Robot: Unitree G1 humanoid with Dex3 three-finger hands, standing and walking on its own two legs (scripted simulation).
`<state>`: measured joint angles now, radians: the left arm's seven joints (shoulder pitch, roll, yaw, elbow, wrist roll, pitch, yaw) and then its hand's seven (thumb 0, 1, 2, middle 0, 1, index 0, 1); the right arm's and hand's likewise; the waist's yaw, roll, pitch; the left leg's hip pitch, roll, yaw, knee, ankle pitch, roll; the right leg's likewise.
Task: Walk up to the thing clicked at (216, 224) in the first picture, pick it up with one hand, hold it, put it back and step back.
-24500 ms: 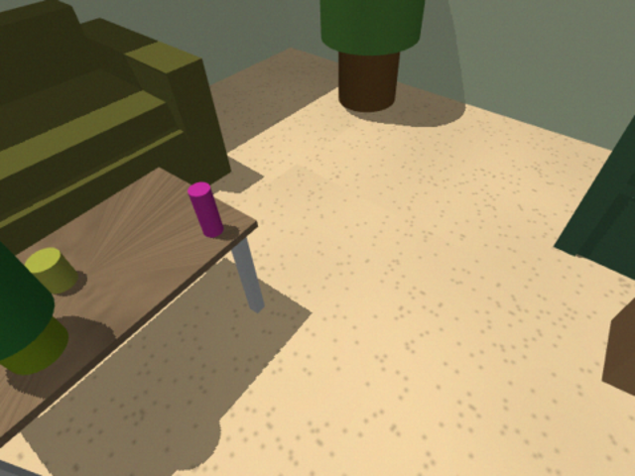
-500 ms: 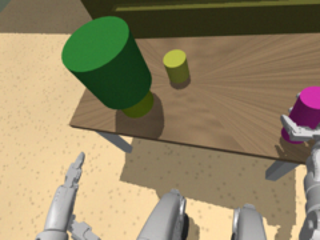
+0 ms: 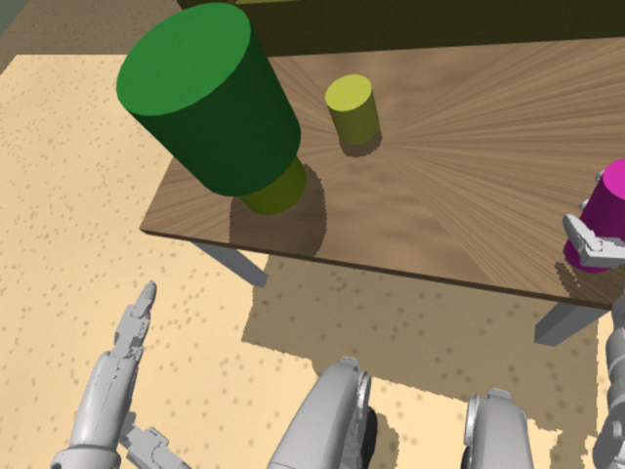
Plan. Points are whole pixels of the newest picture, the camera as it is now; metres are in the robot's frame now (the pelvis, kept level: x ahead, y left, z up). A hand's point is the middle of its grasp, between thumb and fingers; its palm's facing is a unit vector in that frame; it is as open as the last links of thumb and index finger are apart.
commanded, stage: loosen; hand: right
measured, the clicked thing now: (610, 221) +0.47 -0.22 -0.05
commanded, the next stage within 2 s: open in 0.24 s
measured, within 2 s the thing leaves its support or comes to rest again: neither
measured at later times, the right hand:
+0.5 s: hand (610, 217) +0.47 -0.22 -0.05, palm faces +0.23 +0.97 +0.00, open 9.3 cm
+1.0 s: hand (622, 212) +0.47 -0.23 -0.04, palm faces +0.24 +0.97 -0.01, open 15.1 cm
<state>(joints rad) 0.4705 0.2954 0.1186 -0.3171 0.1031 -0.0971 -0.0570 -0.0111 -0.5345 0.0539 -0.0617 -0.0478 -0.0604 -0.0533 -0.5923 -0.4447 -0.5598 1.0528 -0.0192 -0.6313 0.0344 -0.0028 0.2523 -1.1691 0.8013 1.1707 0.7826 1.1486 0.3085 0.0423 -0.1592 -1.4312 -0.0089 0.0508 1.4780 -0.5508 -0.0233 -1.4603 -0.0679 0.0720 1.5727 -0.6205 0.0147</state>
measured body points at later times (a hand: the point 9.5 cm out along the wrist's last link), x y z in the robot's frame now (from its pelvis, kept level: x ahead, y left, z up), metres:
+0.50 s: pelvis -0.01 +0.00 -0.01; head +0.16 -0.07 +0.40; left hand +0.17 +0.26 +0.09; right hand +0.45 -0.27 -0.04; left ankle +0.07 +0.14 -0.56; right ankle +0.04 -0.12 -0.56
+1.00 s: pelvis -0.01 +0.00 -0.01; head +0.15 -0.07 +0.40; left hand +0.17 +0.26 +0.10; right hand +0.45 -0.28 -0.04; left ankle +0.07 +0.14 -0.56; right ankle +0.04 -0.12 -0.56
